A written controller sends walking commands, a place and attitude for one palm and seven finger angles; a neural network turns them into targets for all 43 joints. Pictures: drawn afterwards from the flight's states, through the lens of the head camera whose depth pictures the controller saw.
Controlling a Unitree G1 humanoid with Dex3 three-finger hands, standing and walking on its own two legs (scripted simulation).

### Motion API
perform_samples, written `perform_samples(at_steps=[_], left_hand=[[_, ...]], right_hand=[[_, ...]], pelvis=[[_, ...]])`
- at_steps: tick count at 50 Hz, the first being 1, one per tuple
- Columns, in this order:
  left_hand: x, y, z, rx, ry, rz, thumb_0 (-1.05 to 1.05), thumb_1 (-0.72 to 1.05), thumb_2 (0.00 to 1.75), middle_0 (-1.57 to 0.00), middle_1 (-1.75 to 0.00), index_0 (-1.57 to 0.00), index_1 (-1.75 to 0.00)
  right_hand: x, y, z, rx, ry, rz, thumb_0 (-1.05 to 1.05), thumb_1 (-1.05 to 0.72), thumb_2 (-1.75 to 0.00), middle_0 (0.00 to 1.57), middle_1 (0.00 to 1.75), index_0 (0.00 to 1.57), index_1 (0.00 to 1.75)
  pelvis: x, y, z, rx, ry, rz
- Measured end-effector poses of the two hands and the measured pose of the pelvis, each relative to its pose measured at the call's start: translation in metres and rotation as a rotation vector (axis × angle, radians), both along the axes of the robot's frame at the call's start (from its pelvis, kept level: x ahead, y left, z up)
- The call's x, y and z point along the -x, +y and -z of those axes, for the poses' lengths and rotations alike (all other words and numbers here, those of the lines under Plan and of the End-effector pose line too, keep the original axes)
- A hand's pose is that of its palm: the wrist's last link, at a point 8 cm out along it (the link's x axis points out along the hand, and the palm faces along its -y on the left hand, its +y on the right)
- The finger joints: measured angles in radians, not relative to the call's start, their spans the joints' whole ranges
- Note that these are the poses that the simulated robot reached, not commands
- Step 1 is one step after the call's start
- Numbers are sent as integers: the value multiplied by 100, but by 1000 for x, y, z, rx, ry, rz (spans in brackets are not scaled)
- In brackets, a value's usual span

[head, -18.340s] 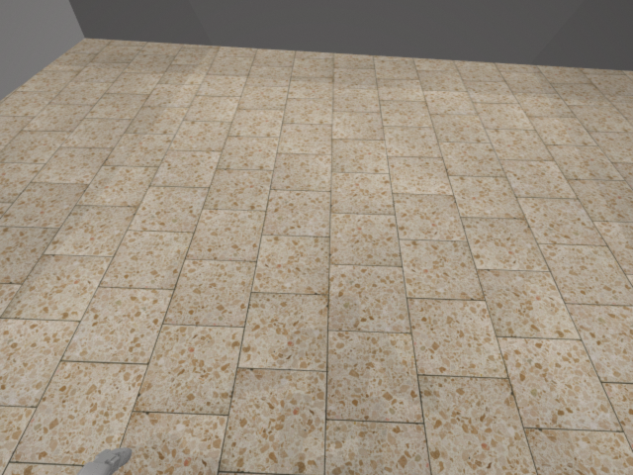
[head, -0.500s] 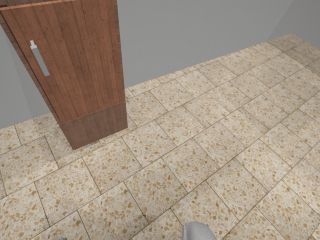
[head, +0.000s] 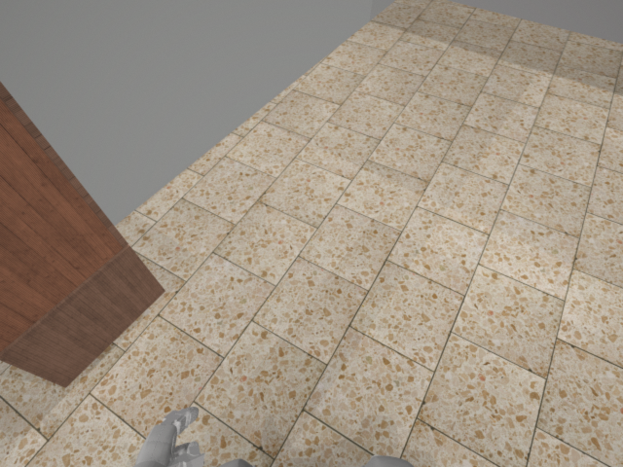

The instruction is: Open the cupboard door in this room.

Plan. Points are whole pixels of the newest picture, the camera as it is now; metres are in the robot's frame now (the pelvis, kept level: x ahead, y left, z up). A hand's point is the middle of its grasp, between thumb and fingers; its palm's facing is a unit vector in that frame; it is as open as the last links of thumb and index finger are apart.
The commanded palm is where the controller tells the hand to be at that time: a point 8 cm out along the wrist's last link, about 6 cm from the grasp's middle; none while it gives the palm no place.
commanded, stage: walk to a spot facing it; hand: left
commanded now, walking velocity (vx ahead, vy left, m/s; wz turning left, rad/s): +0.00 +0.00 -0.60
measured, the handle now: out of the picture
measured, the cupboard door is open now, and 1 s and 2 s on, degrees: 0 0 0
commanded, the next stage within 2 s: turn to face it in 1.16 s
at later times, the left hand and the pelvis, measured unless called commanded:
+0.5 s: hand out of the picture +0.08 +0.23 -0.16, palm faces -0.14 -0.96 -0.25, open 7.4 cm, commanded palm none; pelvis +0.00 +0.03 +0.01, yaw -16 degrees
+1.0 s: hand (258, 427) +0.19 +0.09 -0.13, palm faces -0.55 -0.78 -0.29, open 7.4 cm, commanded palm none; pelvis -0.03 -0.02 +0.01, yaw -35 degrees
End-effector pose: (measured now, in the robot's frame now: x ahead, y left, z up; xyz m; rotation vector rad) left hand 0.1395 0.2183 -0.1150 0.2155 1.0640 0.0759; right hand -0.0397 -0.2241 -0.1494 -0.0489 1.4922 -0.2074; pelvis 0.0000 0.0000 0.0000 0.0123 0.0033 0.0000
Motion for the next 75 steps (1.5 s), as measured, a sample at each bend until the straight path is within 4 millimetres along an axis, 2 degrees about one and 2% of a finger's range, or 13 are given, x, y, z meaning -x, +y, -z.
perform_samples(at_steps=[8, 12, 17, 22, 26, 35, 40, 46, 50, 58, 65, 70, 75], left_hand=[[50, 7, -13, -75, 158, -31, 0, 91, 90, -20, -30, -21, -30], [67, 19, -16, -94, 204, -33, 1, 91, 90, -20, -30, -21, -30], [77, 35, -12, -97, 234, -29, 1, 91, 90, -20, -30, -20, -30], [74, 53, 2, -78, 257, 5, 1, 91, 90, -20, -30, -20, -30], [55, 63, 15, -59, 255, 62, 1, 91, 90, -20, -30, -20, -29], [-4, 49, 0, -62, 193, 244, 1, 91, 90, -20, -30, -20, -29], [-38, 12, -6, -86, 154, 371, 1, 91, 90, -20, -30, -20, -29], [-70, -58, -10, -107, 34, 530, 1, 91, 90, -20, -30, -20, -29], [-67, -87, -21, -94, 8, 557, 0, 91, 90, -20, -30, -20, -29], [-51, -108, -19, -70, 102, 601, 0, 91, 90, -20, -30, -21, -30], [-48, -95, 3, -57, 220, 553, 0, 91, 90, -20, -30, -21, -30], [-61, -80, 28, -64, 312, 502, 1, 91, 90, -20, -30, -20, -30], [-87, -84, 22, -72, 324, 490, 1, 91, 90, -20, -30, -20, -29]], right_hand=[[-95, -38, -21, 60, -258, -15, 1, -91, -90, 20, 30, 20, 30], [-130, -48, -34, 95, -360, -25, 1, -91, -90, 20, 30, 20, 29], [-151, -47, -47, 134, -419, -32, 1, -91, -90, 20, 30, 20, 29], [-150, -33, -58, 173, -453, -11, 1, -91, -90, 20, 30, 20, 29], [-124, -19, -61, 201, -444, 23, 1, -91, -90, 20, 30, 20, 30], [-24, -2, -56, 197, -302, 214, 1, -91, -90, 20, 30, 20, 30], [41, 0, -42, 171, -213, 350, 1, -91, -90, 20, 30, 20, 30], [119, -9, -9, 131, -110, 494, 1, -91, -90, 20, 30, 20, 30], [137, -17, -12, 115, -63, 534, 1, -91, -90, 20, 30, 20, 29], [103, -43, -34, 147, -175, 557, 1, -91, -90, 20, 30, 19, 29], [37, -58, -41, 168, -223, 528, 1, -91, -90, 20, 30, 19, 29], [-17, -59, -38, 196, -259, 489, 1, -91, -90, 20, 30, 20, 29], [-39, -45, -40, 172, -231, 493, 0, -92, -90, 20, 30, 20, 30]], pelvis=[[-3, -13, -18, -26, -5, 92], [-3, -11, -20, -26, 2, 135], [-2, -2, -19, -14, 7, 184], [-1, 15, -15, 4, 12, 236], [1, 28, -11, 8, -3, 291], [6, 33, -22, 36, -3, 418], [15, 23, -19, 31, 4, 495], [28, -4, -1, 21, 3, 579], [28, -16, -9, 10, -8, 609], [9, -37, -25, -3, -2, 666], [-31, -48, -21, 26, 11, 680], [-70, -51, -9, 33, 2, 666], [-90, -51, -17, 43, 3, 641]])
